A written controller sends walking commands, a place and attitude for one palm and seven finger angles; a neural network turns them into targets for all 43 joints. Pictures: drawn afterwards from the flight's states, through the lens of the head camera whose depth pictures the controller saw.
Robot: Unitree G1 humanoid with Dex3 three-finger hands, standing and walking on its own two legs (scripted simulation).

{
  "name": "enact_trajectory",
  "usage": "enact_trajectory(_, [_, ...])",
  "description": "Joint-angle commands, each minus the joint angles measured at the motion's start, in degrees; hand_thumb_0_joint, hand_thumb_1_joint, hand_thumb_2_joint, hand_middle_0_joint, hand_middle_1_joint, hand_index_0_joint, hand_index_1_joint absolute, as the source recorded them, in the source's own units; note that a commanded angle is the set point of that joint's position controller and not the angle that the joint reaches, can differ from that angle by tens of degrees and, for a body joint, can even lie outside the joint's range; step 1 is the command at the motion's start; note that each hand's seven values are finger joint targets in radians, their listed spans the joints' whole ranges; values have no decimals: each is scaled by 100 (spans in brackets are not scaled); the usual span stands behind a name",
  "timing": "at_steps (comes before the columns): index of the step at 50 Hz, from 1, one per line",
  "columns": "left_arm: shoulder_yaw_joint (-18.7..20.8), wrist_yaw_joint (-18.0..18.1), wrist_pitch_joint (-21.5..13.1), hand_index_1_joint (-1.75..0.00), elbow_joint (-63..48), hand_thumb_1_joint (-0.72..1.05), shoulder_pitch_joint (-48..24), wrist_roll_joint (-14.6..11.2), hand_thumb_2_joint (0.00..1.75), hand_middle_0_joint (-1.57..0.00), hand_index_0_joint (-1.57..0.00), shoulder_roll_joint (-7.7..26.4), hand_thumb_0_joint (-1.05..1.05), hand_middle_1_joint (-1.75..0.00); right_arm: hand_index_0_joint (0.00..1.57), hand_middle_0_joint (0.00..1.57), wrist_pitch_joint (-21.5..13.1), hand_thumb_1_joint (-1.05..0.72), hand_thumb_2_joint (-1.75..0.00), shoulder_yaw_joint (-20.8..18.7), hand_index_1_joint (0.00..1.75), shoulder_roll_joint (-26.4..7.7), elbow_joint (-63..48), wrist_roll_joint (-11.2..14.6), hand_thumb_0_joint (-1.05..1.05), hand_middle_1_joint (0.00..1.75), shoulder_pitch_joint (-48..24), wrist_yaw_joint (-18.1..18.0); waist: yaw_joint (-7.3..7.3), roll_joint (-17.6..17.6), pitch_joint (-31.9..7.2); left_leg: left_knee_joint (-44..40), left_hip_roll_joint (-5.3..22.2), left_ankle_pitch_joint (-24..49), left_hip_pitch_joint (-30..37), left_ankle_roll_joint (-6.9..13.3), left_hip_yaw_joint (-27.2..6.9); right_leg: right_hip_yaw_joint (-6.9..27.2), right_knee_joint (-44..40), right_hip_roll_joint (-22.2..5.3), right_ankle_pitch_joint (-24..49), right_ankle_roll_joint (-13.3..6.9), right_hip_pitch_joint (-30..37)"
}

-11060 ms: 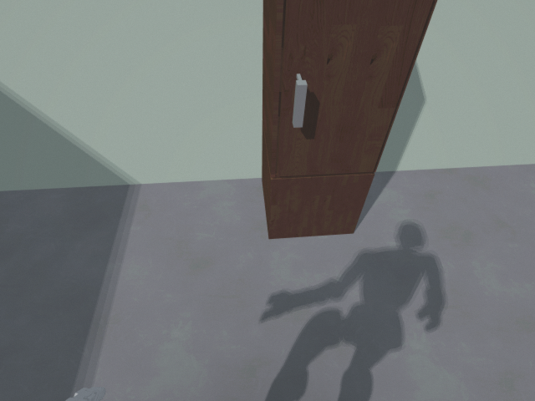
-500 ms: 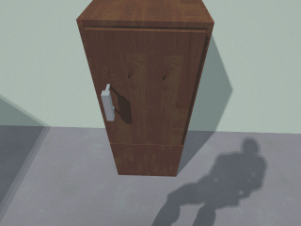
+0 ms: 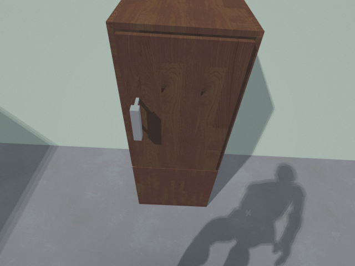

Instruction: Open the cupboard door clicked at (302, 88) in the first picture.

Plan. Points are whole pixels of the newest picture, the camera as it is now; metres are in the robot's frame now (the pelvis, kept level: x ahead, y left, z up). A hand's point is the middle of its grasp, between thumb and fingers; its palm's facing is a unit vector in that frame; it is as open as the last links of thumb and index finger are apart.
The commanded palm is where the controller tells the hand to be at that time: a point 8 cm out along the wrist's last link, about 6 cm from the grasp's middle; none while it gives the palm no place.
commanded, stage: come to a stop and stand still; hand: left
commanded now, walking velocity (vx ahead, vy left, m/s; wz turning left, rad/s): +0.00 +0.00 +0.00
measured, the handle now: (137, 119) +0.56 +0.16 -0.02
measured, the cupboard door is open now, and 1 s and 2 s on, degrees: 0 0 0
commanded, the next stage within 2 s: look again from close up in 0.64 s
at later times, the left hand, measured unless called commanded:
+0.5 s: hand out of the picture +0.00 +0.15 -0.18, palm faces +0.01 -0.99 -0.14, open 7.4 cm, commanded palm none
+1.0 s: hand out of the picture +0.04 +0.15 -0.17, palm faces -0.01 -0.99 -0.16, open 7.4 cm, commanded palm none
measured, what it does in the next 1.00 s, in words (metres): stands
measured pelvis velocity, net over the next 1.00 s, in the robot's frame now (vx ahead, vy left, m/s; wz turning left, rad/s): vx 0.04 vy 0.00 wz -0.02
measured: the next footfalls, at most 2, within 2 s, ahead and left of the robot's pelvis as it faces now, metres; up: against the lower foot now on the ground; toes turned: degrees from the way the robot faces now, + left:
none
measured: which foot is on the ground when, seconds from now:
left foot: down 0.00-1.00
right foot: down 0.00-1.00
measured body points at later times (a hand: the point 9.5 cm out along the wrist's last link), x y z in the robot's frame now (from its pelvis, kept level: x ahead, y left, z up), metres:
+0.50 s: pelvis +0.02 +0.00 +0.00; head +0.02 +0.02 +0.45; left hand +0.00 +0.21 -0.16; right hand +0.02 -0.21 -0.15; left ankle +0.06 +0.07 -0.74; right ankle +0.05 -0.13 -0.74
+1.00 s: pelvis +0.04 +0.00 +0.01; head +0.05 +0.00 +0.46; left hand +0.04 +0.21 -0.16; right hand +0.03 -0.22 -0.15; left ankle +0.06 +0.07 -0.74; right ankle +0.05 -0.13 -0.74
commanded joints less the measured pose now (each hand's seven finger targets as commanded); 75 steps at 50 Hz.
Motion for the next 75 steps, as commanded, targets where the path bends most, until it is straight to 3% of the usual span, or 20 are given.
enact_trajectory(1, [109, 46, -129, -30, -99, 90, 372, -22, 90, -20, -20, 382, 0, -30, 20, 20, -177, -90, -90, -161, 30, -660, -231, 16, 0, 30, 9, -56, 105, 271, 445, -1291, 861, -2031, -667, -102, -1202, 547, -486, -312, -877, -180, 170])
enact_trajectory(12, [68, 76, -178, -30, 66, 90, 409, -15, 90, -20, -20, 268, 0, -30, 20, 20, -194, -90, -90, -160, 30, -480, -14, 39, 0, 30, 55, -64, 44, 56, 533, -1146, 802, -1607, -279, -136, -1046, 681, -713, -388, -817, -162, -129])
enact_trajectory(23, [32, 84, -219, -30, 174, 90, 383, -32, 90, -20, -20, 254, 0, -30, 20, 20, -280, -90, -90, -124, 30, -501, 71, 60, 0, 30, -58, -79, 73, 122, 366, -1144, 811, -860, -15, -155, -945, 650, -693, -433, -2, -143, 243])
enact_trajectory(26, [23, 79, -206, -30, 200, 90, 342, -38, 90, -20, -20, 263, 0, -30, 20, 20, -261, -90, -90, -119, 30, -517, 107, 60, 0, 30, -93, -81, 65, 218, 491, -1224, 812, -1041, -15, -176, -946, 649, -738, -422, -149, -136, 172])
enact_trajectory(48, [19, 92, -220, -30, 216, 90, 175, -61, 90, -20, -20, 351, 0, -30, 20, 20, -293, -90, -90, -65, 30, -492, 274, 71, 0, 30, -104, -100, 77, 62, 332, -1049, 789, 20, 446, -194, -731, 665, -839, -477, 311, -127, 453])
enact_trajectory(67, [14, 91, -207, -30, 266, 90, 214, -59, 90, -20, -20, 331, 0, -30, 20, 20, -281, -90, -90, -57, 30, -470, 333, 67, 0, 30, -69, -123, 78, 108, 484, -1096, 811, -63, 523, -198, -707, 677, -883, -431, 226, -131, 396])
enact_trajectory(68, [18, 89, -213, -30, 273, 90, 228, -62, 90, -20, -20, 314, 0, -30, 20, 20, -292, -90, -90, -54, 30, -472, 321, 68, 0, 30, -59, -126, 80, 75, 421, -1086, 802, 3, 543, -189, -712, 682, -879, -452, 277, -134, 436])
enact_trajectory(69, [-24, 283, -297, -30, 426, 90, 419, 33, 90, -20, -20, 507, 0, -30, 20, 20, -332, -90, -90, -30, 30, -704, -107, 100, 0, 30, -643, -59, 259, 80, 667, 109, 852, 635, 156, -334, -508, 849, -757, -667, 1509, -108, 197])
enact_trajectory(70, [519, 220, -1445, -32, -8348, 88, -3663, -1195, 89, -20, -20, 1683, 0, -32, 20, 20, -1015, -90, -90, -156, 30, -1747, -2241, 341, 0, 30, -493, -307, -607, 1041, -2158, -434, 195, 396, 1868, -321, -528, 321, -249, 30, 850, -97, 590])
enact_trajectory(71, [448, 528, -1189, -33, -7133, 85, -1718, -781, 88, -20, -20, 1341, 0, -33, 20, 20, -1559, -90, -90, 11, 30, -1322, -1944, 378, 0, 30, -970, -449, -21, 1514, -2126, -586, 427, 309, 1703, -365, -497, 132, 220, 202, -23, -255, 374])
enact_trajectory(72, [-89, 722, -446, -34, -5927, 83, -112, -845, 87, -21, -21, 257, 0, -34, 20, 20, -1703, -90, -90, -108, 30, -1028, -1935, 456, 0, 30, -916, -404, -117, 1051, -955, -805, 502, -670, 669, -505, -746, -69, 375, 185, -711, -151, -225])
enact_trajectory(73, [-536, 634, -377, -36, -5933, 81, -139, -1055, 86, -21, -21, -422, 0, -36, 20, 20, -1765, -90, -90, -82, 30, -1095, -1911, 517, 0, 30, -783, -423, -194, 493, -139, -675, 426, -1293, 91, -385, -777, -141, 300, 219, -619, -116, -466])
enact_trajectory(74, [-465, 555, -647, -37, -6263, 78, -357, -1182, 85, -21, -21, -191, 0, -37, 20, 20, -1900, -90, -90, -125, 30, -1339, -2173, 516, 0, 30, -964, -439, -250, 392, 244, -388, 356, -1571, -188, -304, -866, -136, 223, 208, -850, -77, -737])
enact_trajectory(75, [-226, 501, -927, -39, -6267, 76, -440, -1129, 84, -21, -21, 121, 0, -39, 20, 20, -1979, -90, -90, -196, 30, -1491, -2284, 426, 0, 30, -951, -427, -366, -85, 158, -68, 302, -1609, -380, -295, -896, -110, 257, 212, -1123, -57, -1020])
